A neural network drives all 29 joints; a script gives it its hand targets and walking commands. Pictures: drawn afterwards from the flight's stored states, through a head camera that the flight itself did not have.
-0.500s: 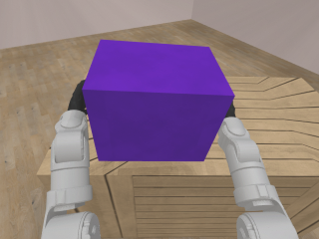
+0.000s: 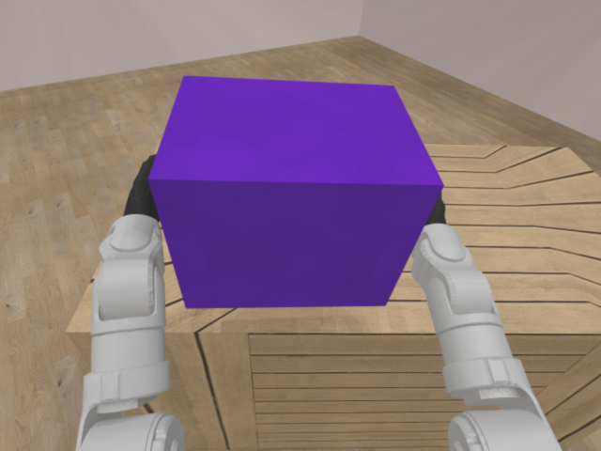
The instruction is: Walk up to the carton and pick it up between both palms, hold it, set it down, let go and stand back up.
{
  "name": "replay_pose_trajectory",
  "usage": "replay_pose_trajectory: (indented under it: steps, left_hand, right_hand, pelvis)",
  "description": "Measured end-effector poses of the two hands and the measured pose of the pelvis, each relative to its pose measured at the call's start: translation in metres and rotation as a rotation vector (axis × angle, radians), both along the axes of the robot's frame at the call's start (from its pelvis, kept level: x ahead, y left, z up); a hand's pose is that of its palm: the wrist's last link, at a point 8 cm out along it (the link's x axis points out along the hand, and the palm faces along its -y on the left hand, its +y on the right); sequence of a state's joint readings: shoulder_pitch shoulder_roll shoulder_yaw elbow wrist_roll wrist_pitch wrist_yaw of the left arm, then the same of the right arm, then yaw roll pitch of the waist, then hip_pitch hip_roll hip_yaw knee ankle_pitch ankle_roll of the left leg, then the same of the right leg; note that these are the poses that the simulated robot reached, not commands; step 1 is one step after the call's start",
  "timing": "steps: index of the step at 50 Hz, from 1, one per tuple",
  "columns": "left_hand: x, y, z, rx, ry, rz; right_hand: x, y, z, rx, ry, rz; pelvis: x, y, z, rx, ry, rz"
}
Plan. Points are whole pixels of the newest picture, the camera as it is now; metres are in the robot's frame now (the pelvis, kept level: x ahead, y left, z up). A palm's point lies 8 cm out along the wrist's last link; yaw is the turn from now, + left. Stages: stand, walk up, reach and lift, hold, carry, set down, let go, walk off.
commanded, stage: hold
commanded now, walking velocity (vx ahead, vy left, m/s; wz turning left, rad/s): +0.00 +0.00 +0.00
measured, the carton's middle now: (290, 197) +0.37 +0.00 +0.18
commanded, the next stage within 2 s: none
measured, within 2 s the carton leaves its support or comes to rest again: neither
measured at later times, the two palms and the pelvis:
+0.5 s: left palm (141, 214) +0.35 +0.18 +0.18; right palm (424, 218) +0.35 -0.17 +0.17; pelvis +0.00 +0.00 +0.00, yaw +0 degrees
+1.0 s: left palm (143, 211) +0.35 +0.18 +0.18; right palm (423, 217) +0.35 -0.17 +0.17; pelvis +0.00 +0.00 +0.00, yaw +0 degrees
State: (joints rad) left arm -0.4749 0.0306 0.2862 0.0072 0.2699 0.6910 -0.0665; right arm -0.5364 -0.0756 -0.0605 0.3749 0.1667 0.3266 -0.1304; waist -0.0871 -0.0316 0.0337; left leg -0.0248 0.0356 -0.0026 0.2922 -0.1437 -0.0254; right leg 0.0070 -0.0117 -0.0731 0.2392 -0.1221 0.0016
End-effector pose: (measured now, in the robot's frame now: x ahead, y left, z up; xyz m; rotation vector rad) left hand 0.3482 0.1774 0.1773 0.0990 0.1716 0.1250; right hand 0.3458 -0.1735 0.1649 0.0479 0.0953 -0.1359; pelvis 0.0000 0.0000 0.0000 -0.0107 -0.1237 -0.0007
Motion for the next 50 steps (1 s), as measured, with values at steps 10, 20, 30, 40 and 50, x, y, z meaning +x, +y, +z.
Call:
replay_pose_trajectory:
  steps: [10, 20, 30, 40, 50]
  left_hand:
    - [0.0015, -0.0012, 0.0047, 0.001, 0.015, 0.003]
    - [-0.0009, 0.0019, 0.0030, -0.002, -0.006, 0.005]
    - [-0.0005, 0.0021, 0.0026, -0.002, 0.015, 0.008]
    - [0.0020, 0.0012, 0.0009, 0.000, 0.006, 0.006]
    - [0.0056, 0.0019, 0.0023, -0.008, 0.012, 0.004]
  right_hand:
    - [0.0008, -0.0009, -0.0003, 0.000, 0.015, -0.001]
    - [0.0009, 0.0019, 0.0039, -0.003, -0.008, 0.004]
    - [0.0012, 0.0021, 0.0008, -0.003, 0.014, 0.005]
    - [0.0033, 0.0013, -0.0015, 0.002, 0.003, 0.003]
    - [0.0057, 0.0019, 0.0022, -0.008, 0.010, -0.001]
  pelvis:
    - [-0.0042, -0.0004, 0.0001, 0.004, -0.006, -0.004]
    - [-0.0044, -0.0009, 0.0001, 0.002, 0.003, 0.005]
    - [-0.0040, -0.0003, 0.0000, 0.002, -0.010, 0.004]
    - [-0.0038, 0.0005, 0.0003, 0.002, 0.004, 0.003]
    - [0.0005, -0.0003, 0.0002, 0.003, -0.002, 0.003]
